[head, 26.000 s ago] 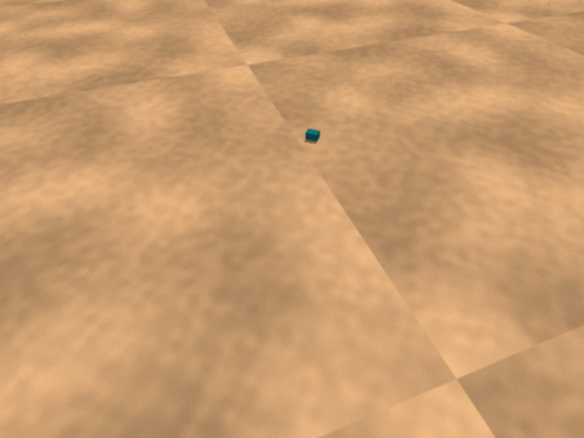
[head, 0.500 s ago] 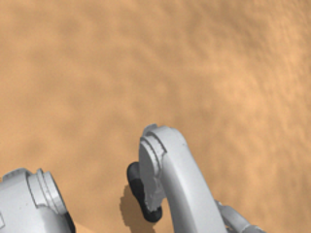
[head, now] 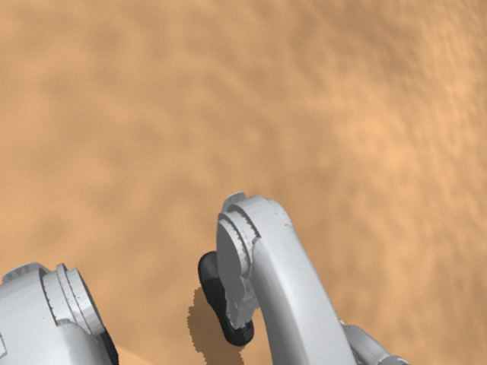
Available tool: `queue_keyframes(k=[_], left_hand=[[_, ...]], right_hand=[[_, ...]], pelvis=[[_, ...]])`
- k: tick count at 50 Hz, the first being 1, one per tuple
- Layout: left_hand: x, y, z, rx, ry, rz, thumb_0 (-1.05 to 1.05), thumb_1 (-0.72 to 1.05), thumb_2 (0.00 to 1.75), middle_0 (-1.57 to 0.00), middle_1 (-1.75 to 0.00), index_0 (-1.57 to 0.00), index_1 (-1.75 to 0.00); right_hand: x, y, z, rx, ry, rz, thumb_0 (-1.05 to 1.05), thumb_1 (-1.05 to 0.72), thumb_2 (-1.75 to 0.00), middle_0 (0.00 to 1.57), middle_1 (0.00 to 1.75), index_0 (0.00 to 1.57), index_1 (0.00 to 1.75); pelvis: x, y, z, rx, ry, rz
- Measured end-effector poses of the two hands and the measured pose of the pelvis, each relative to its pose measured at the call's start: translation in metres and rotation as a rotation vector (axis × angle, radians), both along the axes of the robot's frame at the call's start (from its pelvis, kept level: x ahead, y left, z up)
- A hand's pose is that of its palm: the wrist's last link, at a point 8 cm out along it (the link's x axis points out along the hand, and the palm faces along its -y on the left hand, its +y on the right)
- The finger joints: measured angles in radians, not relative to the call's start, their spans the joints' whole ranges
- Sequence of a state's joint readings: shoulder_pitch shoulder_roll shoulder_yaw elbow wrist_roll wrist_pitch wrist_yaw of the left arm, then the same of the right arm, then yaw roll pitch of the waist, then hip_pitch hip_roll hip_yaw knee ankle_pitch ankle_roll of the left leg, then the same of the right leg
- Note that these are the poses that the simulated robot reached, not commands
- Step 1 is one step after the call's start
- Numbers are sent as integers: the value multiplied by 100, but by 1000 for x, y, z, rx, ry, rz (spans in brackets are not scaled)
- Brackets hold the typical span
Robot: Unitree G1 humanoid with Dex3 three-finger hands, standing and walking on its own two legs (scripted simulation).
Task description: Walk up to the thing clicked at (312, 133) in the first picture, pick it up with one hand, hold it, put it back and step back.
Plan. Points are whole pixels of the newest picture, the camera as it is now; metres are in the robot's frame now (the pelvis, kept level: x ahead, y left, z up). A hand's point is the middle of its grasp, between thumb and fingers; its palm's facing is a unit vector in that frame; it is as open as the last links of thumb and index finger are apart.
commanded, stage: open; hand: left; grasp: from above
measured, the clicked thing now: out of the picture +0.47 +0.32 -0.28
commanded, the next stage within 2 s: withdraw in 0.44 s
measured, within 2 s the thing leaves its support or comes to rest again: neither
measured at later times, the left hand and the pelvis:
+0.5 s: hand out of the picture +0.45 +0.31 -0.24, palm faces -0.47 -0.08 -0.88, open 12.3 cm; pelvis +0.00 +0.00 +0.00, yaw +0 degrees
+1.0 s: hand out of the picture +0.46 +0.34 -0.10, palm faces -0.31 -0.07 -0.95, open 13.3 cm; pelvis +0.00 +0.00 +0.03, yaw +3 degrees
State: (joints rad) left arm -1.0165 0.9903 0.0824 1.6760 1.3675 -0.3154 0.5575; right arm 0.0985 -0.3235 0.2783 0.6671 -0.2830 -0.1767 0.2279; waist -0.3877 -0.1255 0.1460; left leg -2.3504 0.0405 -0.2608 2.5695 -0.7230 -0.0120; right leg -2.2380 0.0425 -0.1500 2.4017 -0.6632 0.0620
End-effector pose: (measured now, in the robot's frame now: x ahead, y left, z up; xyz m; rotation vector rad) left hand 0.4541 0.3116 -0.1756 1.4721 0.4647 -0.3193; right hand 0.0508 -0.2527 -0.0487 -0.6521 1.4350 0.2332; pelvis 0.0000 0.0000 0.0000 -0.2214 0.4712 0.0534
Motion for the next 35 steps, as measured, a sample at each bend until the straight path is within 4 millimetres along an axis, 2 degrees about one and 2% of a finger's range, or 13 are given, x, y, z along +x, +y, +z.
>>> queue_keyframes(k=[13, 27, 32, 35], left_hand=[[2, -4, 1, 11, -27, -13, 0, -6, 63, -43, -62, -44, -61], [3, 3, -2, 10, -11, 17, 0, -19, 73, -31, -73, -32, -73], [3, 5, 0, 6, -15, 9, 0, -23, 76, -28, -78, -29, -76], [6, 7, 7, 8, -58, 4, 0, -26, 79, -26, -80, -27, -79]], right_hand=[[-1, -1, 4, -13, -18, 10, 0, -90, -90, 20, 30, 20, 30], [-1, -2, 5, -16, -11, 9, 0, -89, -90, 20, 30, 20, 30], [-1, 1, 4, -11, -8, 7, 0, -90, -90, 20, 30, 20, 30], [-1, 1, 4, -7, -12, -1, 0, -90, -90, 20, 30, 20, 30]], pelvis=[[-2, 1, 0, -3, 0, -5], [-1, 1, -1, -5, -1, -2], [-1, 1, 0, -7, -2, -2], [-1, 1, 0, -4, 2, -1]])
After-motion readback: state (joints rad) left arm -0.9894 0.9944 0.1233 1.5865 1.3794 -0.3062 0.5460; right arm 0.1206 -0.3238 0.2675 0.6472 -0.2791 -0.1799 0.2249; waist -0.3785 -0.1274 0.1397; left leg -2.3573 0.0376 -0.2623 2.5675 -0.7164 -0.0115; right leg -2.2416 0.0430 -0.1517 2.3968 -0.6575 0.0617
